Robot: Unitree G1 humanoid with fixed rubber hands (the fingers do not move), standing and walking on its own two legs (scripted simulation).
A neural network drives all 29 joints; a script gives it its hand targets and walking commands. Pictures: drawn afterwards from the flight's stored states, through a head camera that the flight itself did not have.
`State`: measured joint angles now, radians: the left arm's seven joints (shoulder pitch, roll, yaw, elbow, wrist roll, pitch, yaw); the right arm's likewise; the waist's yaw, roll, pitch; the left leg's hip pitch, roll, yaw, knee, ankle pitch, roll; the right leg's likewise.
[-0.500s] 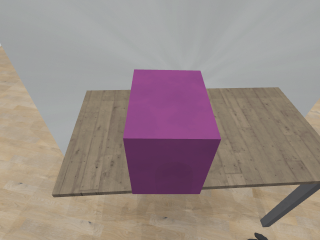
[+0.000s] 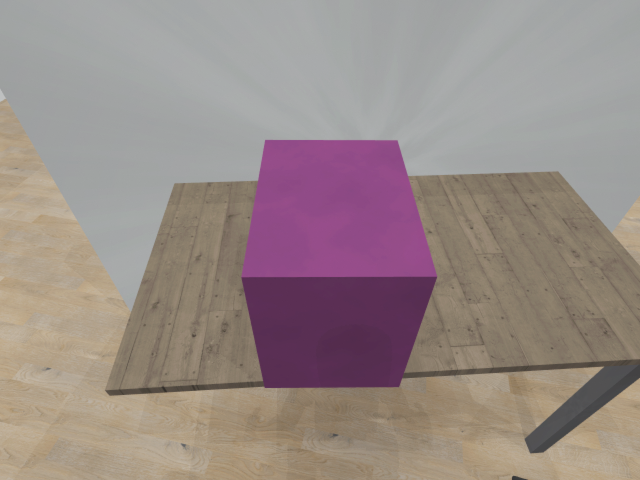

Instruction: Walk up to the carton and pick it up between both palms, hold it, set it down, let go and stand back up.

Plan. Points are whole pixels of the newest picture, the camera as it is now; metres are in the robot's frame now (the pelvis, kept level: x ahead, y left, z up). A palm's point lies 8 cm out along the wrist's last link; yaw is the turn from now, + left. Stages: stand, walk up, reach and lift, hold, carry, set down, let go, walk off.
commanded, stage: stand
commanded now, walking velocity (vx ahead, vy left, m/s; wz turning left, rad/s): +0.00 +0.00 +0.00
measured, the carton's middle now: (331, 262) +0.45 +0.03 +0.00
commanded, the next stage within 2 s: none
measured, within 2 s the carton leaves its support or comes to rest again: neither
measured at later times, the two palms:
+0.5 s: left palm out of the picture +0.07 +0.28 -0.11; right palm out of the picture +0.10 -0.26 -0.11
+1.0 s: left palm out of the picture +0.06 +0.28 -0.11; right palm out of the picture +0.10 -0.26 -0.12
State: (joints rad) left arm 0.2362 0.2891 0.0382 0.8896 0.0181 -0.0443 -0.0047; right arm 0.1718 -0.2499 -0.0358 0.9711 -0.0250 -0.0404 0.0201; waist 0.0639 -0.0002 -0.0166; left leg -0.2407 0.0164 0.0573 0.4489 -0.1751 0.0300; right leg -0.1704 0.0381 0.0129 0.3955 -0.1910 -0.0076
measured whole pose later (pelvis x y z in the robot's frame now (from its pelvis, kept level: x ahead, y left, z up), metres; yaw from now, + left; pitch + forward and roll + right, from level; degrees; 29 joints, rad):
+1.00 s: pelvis +0.00 +0.00 +0.00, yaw +0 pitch -2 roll -1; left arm 0.22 0.29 0.04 0.94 0.02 -0.04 0.00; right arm 0.17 -0.26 -0.04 1.00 -0.02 -0.04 0.02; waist 0.06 0.01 -0.02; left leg -0.24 0.02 0.06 0.43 -0.17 0.03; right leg -0.17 0.04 0.01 0.40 -0.19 -0.01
